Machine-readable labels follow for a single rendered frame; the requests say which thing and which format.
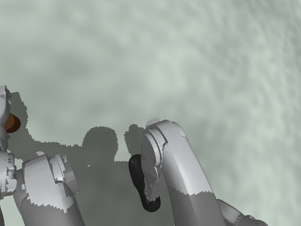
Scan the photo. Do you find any right robot arm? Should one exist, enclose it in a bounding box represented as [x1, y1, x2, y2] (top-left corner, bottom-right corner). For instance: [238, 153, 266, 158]
[238, 215, 268, 226]

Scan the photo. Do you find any left robot hand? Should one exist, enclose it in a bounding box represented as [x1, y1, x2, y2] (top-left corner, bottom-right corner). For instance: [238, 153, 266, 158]
[0, 85, 11, 139]

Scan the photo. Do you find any tin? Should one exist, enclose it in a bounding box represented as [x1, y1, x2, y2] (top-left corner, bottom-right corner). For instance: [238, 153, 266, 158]
[4, 113, 21, 133]

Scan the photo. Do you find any right robot hand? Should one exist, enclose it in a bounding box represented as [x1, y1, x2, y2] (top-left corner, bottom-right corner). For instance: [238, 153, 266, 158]
[217, 199, 245, 226]

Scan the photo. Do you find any right robot foot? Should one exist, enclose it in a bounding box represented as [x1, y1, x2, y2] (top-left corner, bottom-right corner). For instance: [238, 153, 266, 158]
[128, 154, 161, 212]

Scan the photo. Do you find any left robot arm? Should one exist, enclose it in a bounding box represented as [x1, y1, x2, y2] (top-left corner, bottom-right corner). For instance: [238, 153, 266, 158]
[0, 126, 17, 226]

